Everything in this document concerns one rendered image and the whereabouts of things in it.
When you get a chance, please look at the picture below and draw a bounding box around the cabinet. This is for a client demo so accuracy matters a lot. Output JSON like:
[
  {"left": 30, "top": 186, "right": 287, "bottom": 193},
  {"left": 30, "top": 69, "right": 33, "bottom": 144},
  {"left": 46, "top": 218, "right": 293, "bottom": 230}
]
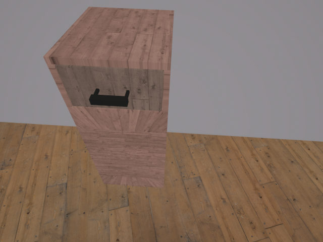
[{"left": 43, "top": 7, "right": 174, "bottom": 188}]

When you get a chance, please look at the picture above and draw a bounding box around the drawer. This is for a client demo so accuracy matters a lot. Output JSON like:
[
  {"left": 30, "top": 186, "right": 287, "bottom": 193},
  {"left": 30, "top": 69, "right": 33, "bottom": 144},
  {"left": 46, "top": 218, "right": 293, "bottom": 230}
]
[{"left": 55, "top": 65, "right": 164, "bottom": 111}]

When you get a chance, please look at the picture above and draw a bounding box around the handle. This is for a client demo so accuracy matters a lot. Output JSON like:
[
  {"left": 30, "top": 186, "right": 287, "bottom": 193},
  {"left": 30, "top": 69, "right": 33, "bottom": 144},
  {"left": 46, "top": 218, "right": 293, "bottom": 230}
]
[{"left": 89, "top": 88, "right": 130, "bottom": 107}]

